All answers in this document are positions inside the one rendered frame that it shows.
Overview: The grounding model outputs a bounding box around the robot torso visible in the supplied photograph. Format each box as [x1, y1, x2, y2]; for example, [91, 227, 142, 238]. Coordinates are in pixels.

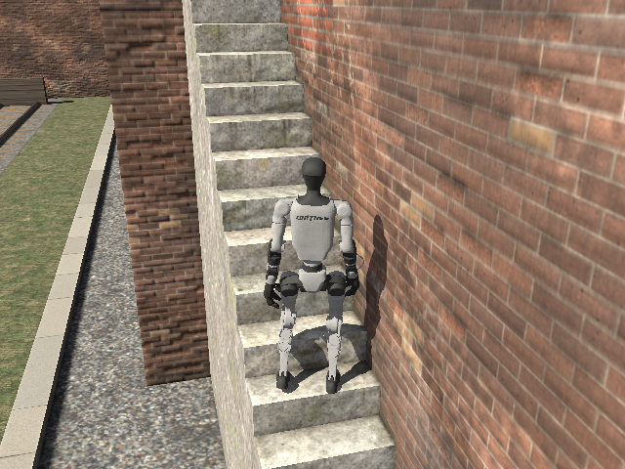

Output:
[290, 195, 336, 293]

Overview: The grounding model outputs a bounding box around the robot right upper arm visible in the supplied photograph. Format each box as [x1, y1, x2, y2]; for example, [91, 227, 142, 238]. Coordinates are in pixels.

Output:
[334, 199, 354, 253]

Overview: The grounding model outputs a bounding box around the left robot hand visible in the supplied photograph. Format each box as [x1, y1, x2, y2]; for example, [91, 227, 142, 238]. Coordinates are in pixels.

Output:
[264, 283, 287, 309]

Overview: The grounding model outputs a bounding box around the robot left upper arm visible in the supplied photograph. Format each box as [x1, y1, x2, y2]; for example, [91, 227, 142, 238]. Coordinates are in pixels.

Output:
[271, 198, 293, 253]

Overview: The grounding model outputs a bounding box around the robot left forearm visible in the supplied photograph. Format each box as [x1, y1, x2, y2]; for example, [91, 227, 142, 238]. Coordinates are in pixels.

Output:
[265, 239, 281, 284]

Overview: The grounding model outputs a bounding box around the robot right forearm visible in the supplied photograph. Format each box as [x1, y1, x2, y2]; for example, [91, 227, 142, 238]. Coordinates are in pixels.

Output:
[343, 240, 358, 278]

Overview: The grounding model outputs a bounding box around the right robot hand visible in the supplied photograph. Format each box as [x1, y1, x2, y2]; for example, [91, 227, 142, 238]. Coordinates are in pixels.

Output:
[345, 275, 359, 297]

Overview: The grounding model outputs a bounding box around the humanoid robot head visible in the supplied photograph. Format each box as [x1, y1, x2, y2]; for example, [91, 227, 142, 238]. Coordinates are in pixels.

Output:
[296, 157, 330, 206]

